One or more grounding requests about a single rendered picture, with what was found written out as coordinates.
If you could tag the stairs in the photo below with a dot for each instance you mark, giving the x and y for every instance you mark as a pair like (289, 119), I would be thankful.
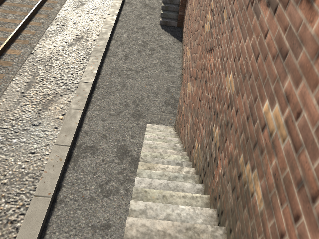
(168, 201)
(169, 13)

